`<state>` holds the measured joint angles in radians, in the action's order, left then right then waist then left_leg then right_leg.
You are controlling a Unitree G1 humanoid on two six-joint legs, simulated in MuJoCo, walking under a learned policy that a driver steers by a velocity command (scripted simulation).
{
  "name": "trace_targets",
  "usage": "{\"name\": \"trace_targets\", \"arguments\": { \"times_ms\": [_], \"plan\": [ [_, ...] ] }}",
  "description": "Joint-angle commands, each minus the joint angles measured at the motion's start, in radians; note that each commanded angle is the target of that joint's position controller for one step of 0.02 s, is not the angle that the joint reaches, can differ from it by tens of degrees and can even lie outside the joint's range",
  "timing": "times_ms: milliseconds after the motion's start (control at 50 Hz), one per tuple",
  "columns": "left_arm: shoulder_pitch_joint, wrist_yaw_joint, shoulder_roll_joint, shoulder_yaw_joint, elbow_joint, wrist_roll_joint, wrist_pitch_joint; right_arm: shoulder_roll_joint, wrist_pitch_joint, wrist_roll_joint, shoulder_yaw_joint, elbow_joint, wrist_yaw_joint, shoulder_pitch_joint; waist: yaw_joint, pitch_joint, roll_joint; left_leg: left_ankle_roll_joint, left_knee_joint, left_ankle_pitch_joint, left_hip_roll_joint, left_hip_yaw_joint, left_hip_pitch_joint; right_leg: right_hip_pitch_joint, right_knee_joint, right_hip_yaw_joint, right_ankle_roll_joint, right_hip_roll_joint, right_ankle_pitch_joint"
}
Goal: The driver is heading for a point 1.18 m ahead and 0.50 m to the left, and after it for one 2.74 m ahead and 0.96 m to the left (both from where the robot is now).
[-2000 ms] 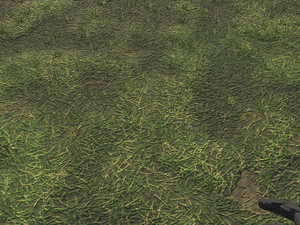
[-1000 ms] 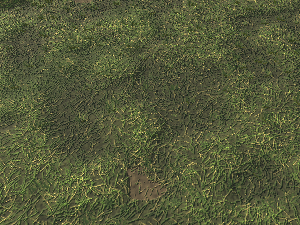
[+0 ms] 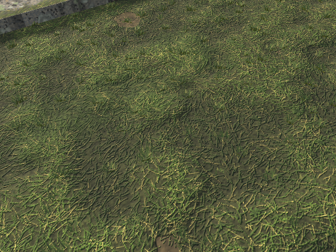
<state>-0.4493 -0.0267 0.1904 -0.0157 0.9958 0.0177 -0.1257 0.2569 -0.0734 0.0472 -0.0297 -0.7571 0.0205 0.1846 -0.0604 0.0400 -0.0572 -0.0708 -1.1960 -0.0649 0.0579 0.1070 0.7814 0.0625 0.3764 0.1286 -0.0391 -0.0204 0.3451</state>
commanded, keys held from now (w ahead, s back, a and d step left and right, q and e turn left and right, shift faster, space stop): w+q+shift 0.82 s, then w+shift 0.18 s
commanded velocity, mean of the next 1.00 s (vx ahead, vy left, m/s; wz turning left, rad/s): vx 0.97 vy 0.00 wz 0.81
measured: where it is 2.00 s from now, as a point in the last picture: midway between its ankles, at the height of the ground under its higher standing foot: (35, 103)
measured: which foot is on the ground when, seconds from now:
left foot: up 0.00-0.24, down 0.26-0.70, up 0.72-1.00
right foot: down 0.00-0.24, up 0.26-0.66, down 0.68-1.00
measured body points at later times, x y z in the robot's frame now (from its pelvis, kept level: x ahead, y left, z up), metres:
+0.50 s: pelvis +0.39 +0.06 +0.00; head +0.40 +0.06 +0.45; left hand +0.53 +0.36 -0.05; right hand +0.50 -0.19 -0.13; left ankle +0.35 +0.08 -0.74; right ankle +0.58 -0.11 -0.65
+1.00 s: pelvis +0.77 +0.20 -0.01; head +0.77 +0.22 +0.44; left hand +0.52 +0.35 -0.14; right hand +1.12 +0.23 -0.05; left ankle +0.78 +0.42 -0.66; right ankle +0.80 +0.02 -0.74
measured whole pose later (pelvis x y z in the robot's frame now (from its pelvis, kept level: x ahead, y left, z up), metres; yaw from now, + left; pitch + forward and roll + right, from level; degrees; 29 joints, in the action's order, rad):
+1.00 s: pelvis +0.77 +0.20 -0.01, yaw +50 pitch +0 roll -4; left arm -0.51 -0.01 0.31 -0.09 0.83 0.00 -0.10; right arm 0.31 -0.03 0.03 -0.05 -0.58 0.03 0.06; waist -0.10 -0.03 -0.04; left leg -0.06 -1.07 -0.11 0.09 0.08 0.82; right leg -0.06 0.29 0.14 0.04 -0.02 0.34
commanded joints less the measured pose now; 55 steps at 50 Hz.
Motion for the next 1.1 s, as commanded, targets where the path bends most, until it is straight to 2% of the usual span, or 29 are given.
{"name": "trace_targets", "arguments": {
  "times_ms": [20, 120, 180, 220, 240, 260, 280, 300, 320, 340, 360, 420, 500, 540, 620, 640, 660, 680, 700, 720, 740, 760, 780, 800, 860, 900, 960, 1040, 1100],
  "plan": [
    [0.051, 0.028, 0.134, -0.021, -0.063, 0.008, -0.022, 0.069, 0.008, -0.001, -0.022, 0.092, 0.003, -0.095, 0.022, -0.187, 0.118, 0.025, 0.112, 0.144, 0.008, 0.008, 0.162, 0.056, -0.311, -0.118, -0.046, 0.241, -0.155],
    [-0.030, 0.055, 0.145, -0.014, -0.062, 0.002, -0.014, 0.011, -0.008, -0.002, -0.010, 0.151, 0.048, -0.226, -0.014, -0.215, 0.083, -0.030, 0.394, 0.275, -0.023, -0.161, 0.031, -0.021, -0.325, 0.087, 0.038, 0.207, -0.453],
    [-0.054, 0.080, 0.236, -0.032, -0.083, 0.006, 0.011, 0.041, -0.018, 0.000, -0.025, 0.197, 0.076, -0.262, 0.029, -0.160, 0.165, -0.077, 0.487, 0.169, -0.116, -0.291, -0.113, -0.164, -0.163, 0.134, 0.066, 0.238, -1.188],
    [-0.021, 0.107, 0.299, -0.055, -0.113, 0.011, 0.045, 0.104, -0.002, 0.012, -0.053, 0.174, 0.078, -0.108, 0.145, -0.064, 0.246, -0.099, 0.473, 0.042, -0.172, -0.331, -0.280, -0.228, 0.095, 0.139, 0.056, 0.278, -1.578],
    [0.044, 0.108, 0.319, -0.065, -0.140, 0.016, 0.057, 0.170, 0.015, 0.010, -0.084, 0.118, 0.070, 0.105, 0.253, 0.032, 0.268, -0.133, 0.451, -0.020, -0.170, -0.293, -0.500, -0.173, 0.323, 0.116, 0.039, 0.294, -1.652],
    [0.125, 0.096, 0.321, -0.070, -0.177, 0.012, 0.055, 0.240, 0.028, 0.004, -0.120, 0.045, 0.051, 0.364, 0.374, 0.125, 0.226, -0.174, 0.561, -0.002, -0.146, -0.186, -0.849, 0.020, 0.649, 0.101, 0.022, 0.251, -1.479],
    [0.141, 0.066, 0.154, -0.028, -0.212, 0.028, 0.019, 0.239, 0.045, -0.007, -0.110, -0.005, 0.023, 0.387, 0.283, 0.066, -0.094, -0.207, 0.501, -0.114, -0.041, 0.027, -1.051, 0.415, 1.062, 0.041, 0.021, 0.070, -0.120],
    [0.071, 0.040, 0.053, 0.007, -0.309, -0.039, -0.042, 0.250, 0.027, -0.041, -0.103, 0.058, 0.017, 0.292, 0.142, 0.189, -0.282, -0.442, 0.740, -0.504, 0.154, 0.653, -1.234, 0.795, 1.354, -0.186, 0.034, -0.071, 0.219],
    [0.200, 0.026, 0.155, -0.004, -0.353, -0.051, -0.089, 0.174, 0.010, -0.051, -0.091, 0.060, 0.010, 0.320, 0.216, 0.179, -0.103, -0.392, 0.937, -0.639, 0.170, 0.781, -1.190, 0.860, 1.294, -0.310, -0.031, -0.017, 0.104],
    [0.246, 0.021, 0.169, -0.010, -0.388, -0.071, -0.100, 0.143, -0.011, -0.059, -0.082, 0.056, 0.014, 0.306, 0.159, 0.080, 0.034, -0.349, 0.980, -0.597, 0.164, 0.736, -1.056, 0.843, 1.184, -0.308, -0.049, 0.016, 0.029],
    [0.235, 0.025, 0.161, -0.010, -0.375, -0.050, -0.093, 0.129, -0.023, -0.049, -0.076, 0.070, 0.023, 0.225, 0.084, -0.004, 0.191, -0.319, 0.992, -0.501, 0.133, 0.652, -0.858, 0.767, 1.081, -0.305, -0.040, 0.058, -0.019],
    [0.165, 0.031, 0.186, -0.027, -0.367, -0.013, -0.038, 0.113, -0.024, -0.037, -0.065, 0.106, 0.008, 0.085, -0.023, -0.103, 0.141, -0.299, 1.026, -0.350, 0.010, 0.459, -0.521, 0.622, 0.897, -0.290, 0.038, 0.116, -0.039],
    [0.418, 0.041, 0.135, -0.009, -0.475, 0.023, -0.025, 0.126, -0.018, -0.013, -0.063, 0.093, -0.035, 0.118, 0.057, -0.179, 0.077, -0.238, 1.014, -0.143, -0.112, 0.251, -0.228, 0.433, 0.467, -0.184, 0.101, 0.084, -0.326],
    [0.500, 0.038, 0.106, -0.006, -0.509, 0.002, -0.026, 0.146, -0.009, -0.005, -0.072, 0.071, -0.038, 0.169, 0.119, -0.136, 0.033, -0.185, 0.983, -0.158, -0.134, 0.237, -0.198, 0.280, 0.282, -0.153, 0.114, 0.022, -0.473],
    [0.533, 0.039, 0.191, -0.050, -0.538, -0.058, -0.030, 0.130, 0.000, 0.013, -0.076, 0.045, -0.042, 0.214, 0.136, -0.081, -0.046, -0.139, 0.835, -0.183, -0.079, 0.369, -0.486, 0.272, 0.094, -0.247, 0.121, 0.008, -0.414],
    [0.499, 0.038, 0.217, -0.065, -0.532, -0.064, -0.037, 0.129, 0.005, 0.008, -0.079, 0.044, -0.043, 0.209, 0.109, -0.057, -0.060, -0.125, 0.765, -0.083, -0.059, 0.386, -0.554, 0.246, 0.082, -0.244, 0.104, 0.008, -0.360],
    [0.370, 0.039, 0.254, -0.090, -0.507, -0.066, -0.043, 0.132, 0.011, -0.004, -0.079, 0.050, -0.038, 0.191, 0.031, 0.028, -0.062, -0.095, 0.614, 0.095, -0.073, 0.363, -0.599, 0.119, 0.082, -0.225, 0.072, 0.004, -0.308],
    [0.142, 0.044, 0.279, -0.105, -0.473, -0.065, -0.041, 0.109, 0.014, -0.031, -0.067, 0.076, -0.027, 0.148, -0.088, 0.192, -0.066, -0.055, 0.352, 0.158, -0.091, 0.308, -0.515, -0.165, 0.179, -0.257, 0.026, 0.087, -0.236],
    [-0.064, 0.050, 0.333, -0.114, -0.442, -0.043, -0.029, -0.006, 0.012, -0.054, -0.032, 0.113, -0.019, 0.188, -0.107, 0.371, 0.137, -0.028, -0.006, -0.244, -0.167, 0.197, -0.268, -0.517, 0.178, -0.544, -0.053, 0.286, 0.075],
    [-0.042, 0.022, 0.383, -0.120, -0.412, -0.016, -0.030, -0.013, -0.004, 0.028, -0.005, 0.166, -0.016, 0.312, -0.006, 0.451, 0.636, -0.008, -0.262, -0.484, -0.158, 0.118, 0.031, -0.637, -0.064, -1.159, -0.194, 0.498, 0.499],
    [0.051, 0.028, 0.250, -0.099, -0.459, -0.012, -0.016, 0.080, 0.010, 0.044, -0.018, 0.130, -0.028, 0.245, -0.047, 0.268, 0.442, 0.005, -0.334, -0.368, -0.061, 0.084, 0.134, -0.521, -0.099, -1.079, -0.157, 0.444, 0.633],
    [0.070, 0.038, 0.203, -0.087, -0.444, -0.016, 0.000, 0.130, 0.016, 0.011, -0.028, 0.143, -0.025, 0.126, -0.071, 0.126, 0.272, 0.008, -0.329, -0.308, -0.041, 0.034, 0.144, -0.385, -0.086, -0.857, -0.115, 0.395, 0.427],
    [0.079, 0.039, 0.211, -0.087, -0.422, -0.004, 0.011, 0.123, 0.020, -0.017, -0.030, 0.159, -0.022, 0.053, -0.059, 0.052, 0.095, 0.006, -0.294, -0.281, -0.003, 0.013, 0.100, -0.254, -0.081, -0.704, -0.096, 0.356, 0.197],
    [0.100, 0.039, 0.200, -0.082, -0.400, 0.004, 0.013, 0.110, 0.022, -0.027, -0.035, 0.183, -0.016, 0.007, -0.033, -0.018, 0.067, 0.002, -0.239, -0.249, 0.033, 0.016, 0.072, -0.146, -0.093, -0.591, -0.096, 0.324, 0.052],
    [0.138, 0.022, 0.131, -0.060, -0.336, -0.020, 0.004, 0.043, 0.049, 0.002, -0.022, 0.208, -0.002, 0.008, 0.036, -0.091, 0.136, -0.005, -0.167, -0.271, 0.086, 0.016, 0.020, 0.026, -0.156, -0.404, -0.096, 0.277, -0.066],
    [0.134, 0.016, 0.157, -0.066, -0.306, -0.026, -0.003, 0.025, 0.051, -0.008, -0.011, 0.215, 0.000, -0.009, 0.060, -0.135, 0.110, 0.005, -0.106, -0.204, 0.080, 0.033, 0.056, 0.063, -0.201, -0.342, -0.123, 0.285, -0.133],
    [0.129, 0.018, 0.211, -0.079, -0.282, -0.018, -0.010, 0.055, 0.038, -0.018, -0.009, 0.220, 0.009, -0.073, 0.070, -0.186, 0.075, 0.012, 0.106, -0.022, 0.057, 0.030, 0.057, 0.081, -0.269, -0.199, -0.122, 0.269, -0.233],
    [0.005, 0.023, 0.248, -0.078, -0.218, -0.036, -0.001, 0.050, 0.004, -0.021, 0.000, 0.262, 0.043, -0.270, 0.000, -0.234, 0.043, -0.020, 0.418, 0.116, 0.014, -0.101, -0.064, 0.002, -0.360, -0.068, -0.097, 0.271, -0.356],
    [-0.034, 0.029, 0.304, -0.076, -0.181, -0.036, 0.021, 0.089, -0.006, -0.019, -0.020, 0.291, 0.053, -0.300, 0.038, -0.174, 0.159, -0.061, 0.515, -0.018, -0.083, -0.208, -0.190, -0.158, -0.221, -0.006, -0.085, 0.296, -1.009]
  ]
}}
Keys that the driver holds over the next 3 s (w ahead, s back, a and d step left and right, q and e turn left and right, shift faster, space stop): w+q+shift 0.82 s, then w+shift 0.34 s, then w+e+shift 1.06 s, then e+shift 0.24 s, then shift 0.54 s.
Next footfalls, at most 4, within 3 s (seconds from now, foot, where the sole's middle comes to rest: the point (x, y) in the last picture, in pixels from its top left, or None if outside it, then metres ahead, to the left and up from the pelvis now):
0.26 left None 0.39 0.09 -0.77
0.68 right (183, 189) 0.83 0.05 -0.77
1.16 left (78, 172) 0.90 0.56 -0.77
1.64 right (58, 111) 1.32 0.78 -0.77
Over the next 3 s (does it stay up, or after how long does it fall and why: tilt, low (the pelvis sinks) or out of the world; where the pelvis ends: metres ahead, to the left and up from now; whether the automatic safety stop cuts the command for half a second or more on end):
stays up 1.88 1.04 -0.01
